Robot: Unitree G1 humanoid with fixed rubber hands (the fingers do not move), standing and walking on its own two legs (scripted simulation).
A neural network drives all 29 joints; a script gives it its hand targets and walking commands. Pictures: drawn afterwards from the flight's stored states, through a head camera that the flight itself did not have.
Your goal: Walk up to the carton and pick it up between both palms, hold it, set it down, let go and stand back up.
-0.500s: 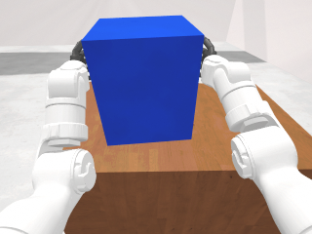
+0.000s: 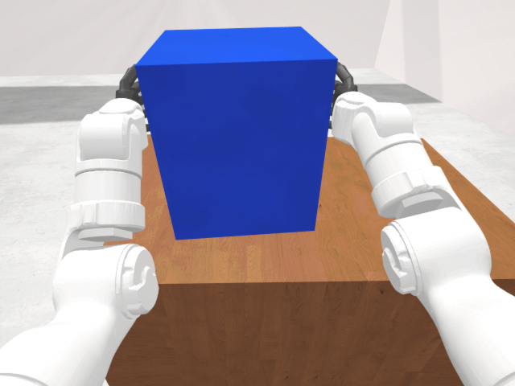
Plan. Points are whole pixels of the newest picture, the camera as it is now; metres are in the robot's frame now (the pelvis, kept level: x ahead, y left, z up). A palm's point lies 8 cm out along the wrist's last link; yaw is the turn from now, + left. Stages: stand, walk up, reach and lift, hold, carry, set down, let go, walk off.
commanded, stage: hold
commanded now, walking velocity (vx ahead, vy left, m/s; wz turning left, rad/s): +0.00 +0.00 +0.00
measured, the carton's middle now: (239, 130) +0.39 +0.01 +0.27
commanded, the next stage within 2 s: none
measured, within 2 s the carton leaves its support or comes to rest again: neither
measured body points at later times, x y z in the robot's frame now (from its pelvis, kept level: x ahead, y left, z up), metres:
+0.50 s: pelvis +0.00 +0.00 +0.00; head -0.09 +0.01 +0.44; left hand +0.39 +0.16 +0.30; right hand +0.39 -0.14 +0.31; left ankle +0.02 +0.13 -0.75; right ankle +0.01 -0.12 -0.75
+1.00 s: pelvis +0.00 +0.00 +0.00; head -0.09 +0.01 +0.44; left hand +0.39 +0.16 +0.30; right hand +0.39 -0.14 +0.31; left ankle +0.02 +0.13 -0.75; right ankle +0.01 -0.12 -0.75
